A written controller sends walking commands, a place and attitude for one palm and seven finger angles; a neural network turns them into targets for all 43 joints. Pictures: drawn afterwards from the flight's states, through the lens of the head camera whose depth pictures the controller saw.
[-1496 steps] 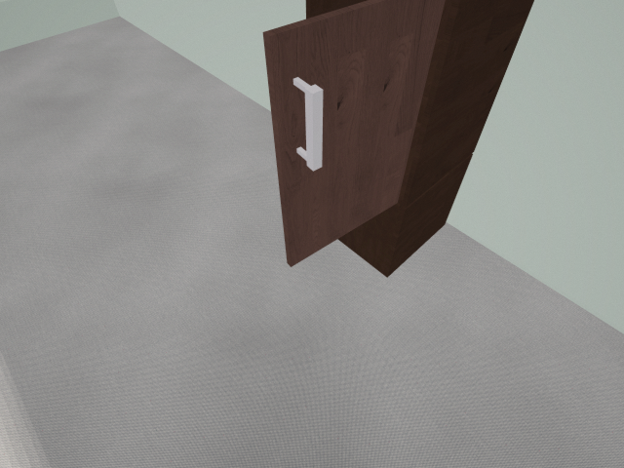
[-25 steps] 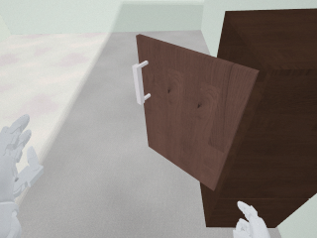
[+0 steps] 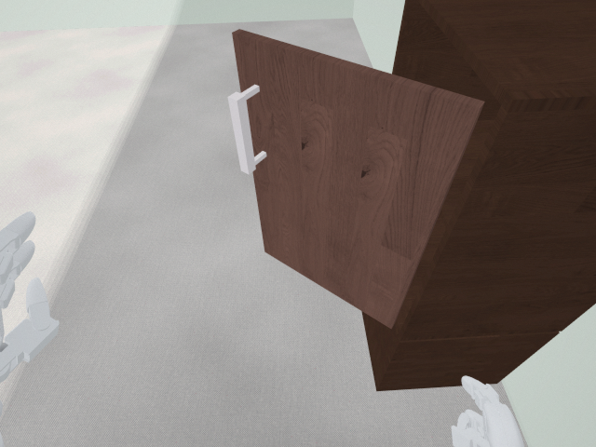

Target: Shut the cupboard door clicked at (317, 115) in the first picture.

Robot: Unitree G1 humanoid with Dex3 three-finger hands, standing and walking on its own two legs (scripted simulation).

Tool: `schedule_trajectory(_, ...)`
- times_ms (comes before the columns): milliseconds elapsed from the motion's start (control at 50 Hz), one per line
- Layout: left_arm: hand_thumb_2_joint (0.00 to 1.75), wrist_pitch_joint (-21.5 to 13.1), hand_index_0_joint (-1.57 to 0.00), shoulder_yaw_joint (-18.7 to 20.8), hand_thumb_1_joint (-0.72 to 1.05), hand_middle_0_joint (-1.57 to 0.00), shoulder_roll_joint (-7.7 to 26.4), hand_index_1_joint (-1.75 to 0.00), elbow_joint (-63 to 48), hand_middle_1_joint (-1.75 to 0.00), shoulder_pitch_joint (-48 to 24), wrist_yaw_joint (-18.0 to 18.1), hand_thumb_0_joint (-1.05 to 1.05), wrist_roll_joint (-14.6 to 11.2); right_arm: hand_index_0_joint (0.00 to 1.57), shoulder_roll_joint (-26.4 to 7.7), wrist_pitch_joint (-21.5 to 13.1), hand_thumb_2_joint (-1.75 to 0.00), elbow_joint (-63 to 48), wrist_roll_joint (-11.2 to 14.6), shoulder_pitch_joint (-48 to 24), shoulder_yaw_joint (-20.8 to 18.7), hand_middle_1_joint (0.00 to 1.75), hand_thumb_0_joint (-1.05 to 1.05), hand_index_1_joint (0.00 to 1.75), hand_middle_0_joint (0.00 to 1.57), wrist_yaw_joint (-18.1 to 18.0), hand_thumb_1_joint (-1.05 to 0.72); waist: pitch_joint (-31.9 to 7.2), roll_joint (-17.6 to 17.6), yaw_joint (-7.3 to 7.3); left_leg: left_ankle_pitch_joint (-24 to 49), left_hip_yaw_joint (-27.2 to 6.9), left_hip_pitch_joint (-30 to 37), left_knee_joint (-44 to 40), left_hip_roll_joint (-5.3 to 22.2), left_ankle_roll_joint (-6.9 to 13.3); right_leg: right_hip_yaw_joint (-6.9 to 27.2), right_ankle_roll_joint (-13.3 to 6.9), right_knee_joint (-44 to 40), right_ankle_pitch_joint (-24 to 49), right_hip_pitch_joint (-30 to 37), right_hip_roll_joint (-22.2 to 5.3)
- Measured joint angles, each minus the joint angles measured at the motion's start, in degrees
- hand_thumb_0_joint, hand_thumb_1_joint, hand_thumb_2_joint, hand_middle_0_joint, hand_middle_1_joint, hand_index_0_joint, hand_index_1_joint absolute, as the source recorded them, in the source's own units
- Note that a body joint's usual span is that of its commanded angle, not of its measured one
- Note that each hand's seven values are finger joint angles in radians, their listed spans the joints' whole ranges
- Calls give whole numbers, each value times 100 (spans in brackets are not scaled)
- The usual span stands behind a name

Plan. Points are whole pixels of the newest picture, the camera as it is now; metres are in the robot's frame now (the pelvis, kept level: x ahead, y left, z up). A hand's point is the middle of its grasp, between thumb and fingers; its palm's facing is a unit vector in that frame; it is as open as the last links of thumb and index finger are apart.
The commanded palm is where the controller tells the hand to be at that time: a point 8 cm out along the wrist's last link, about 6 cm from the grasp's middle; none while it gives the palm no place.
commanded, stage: step back with the hand held close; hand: left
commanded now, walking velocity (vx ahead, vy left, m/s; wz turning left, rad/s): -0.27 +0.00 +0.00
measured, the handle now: (250, 131) +0.62 +0.14 +0.09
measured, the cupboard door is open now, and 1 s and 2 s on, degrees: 51 51 51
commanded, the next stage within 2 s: stop stepping back and stand still in 1.16 s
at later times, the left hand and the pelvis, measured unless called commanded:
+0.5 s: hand out of the picture +0.13 +0.28 +0.16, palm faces +0.46 -0.78 -0.42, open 7.4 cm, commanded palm +0.07 +0.31 +0.18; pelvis -0.07 +0.01 -0.01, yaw +1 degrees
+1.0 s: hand out of the picture +0.07 +0.30 +0.17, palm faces +0.46 -0.76 -0.46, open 7.4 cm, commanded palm +0.00 +0.33 +0.18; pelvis -0.12 +0.02 -0.02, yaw +5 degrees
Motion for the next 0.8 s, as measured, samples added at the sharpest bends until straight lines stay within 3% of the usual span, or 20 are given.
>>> schedule_trajectory(220,90,-197,-21,295,89,-21,313,-31,-387,-30,69,106,1,18,20,148,-53,-90,-268,15,52,75,30,1,30,20,-24,-91,40,-252,-68,145,67,-462,270,-25,108,64,62,321,147,-497,-42)
schedule_trajectory(460,90,-548,-21,289,89,-21,-23,-31,-419,-30,-65,216,1,188,20,187,-419,-90,13,-62,330,130,30,1,30,21,7,-91,-36,-214,13,60,-106,-988,845,53,115,-78,8,616,203,-839,48)
schedule_trajectory(540,90,-665,-21,279,89,-21,-8,-31,-425,-30,-172,259,1,241,20,206,-533,-90,116,-95,396,148,30,1,30,21,-14,-91,-7,-235,-68,281,-195,-1013,746,54,136,18,4,596,46,-846,182)
schedule_trajectory(620,90,-782,-21,445,89,-21,209,-31,-400,-30,-205,210,1,283,20,260,-642,-90,96,-106,427,140,30,1,30,21,0,-91,29,-300,-201,351,-315,-1121,778,-41,143,327,-16,889,30,-799,384)
schedule_trajectory(700,90,-880,-21,639,89,-21,264,-31,-465,-30,-126,155,1,239,20,258,-697,-90,120,-124,243,110,30,1,30,21,60,-91,101,-270,-108,397,-285,-1320,895,25,98,488,-27,944,-137,-866,503)
schedule_trajectory(800,90,-925,-21,441,89,-21,188,-31,-630,-30,-60,139,1,201,20,261,-665,-90,204,-122,94,46,30,1,30,21,111,-91,82,-297,-41,34,-269,-1431,957,27,-10,509,-59,886,17,-957,497)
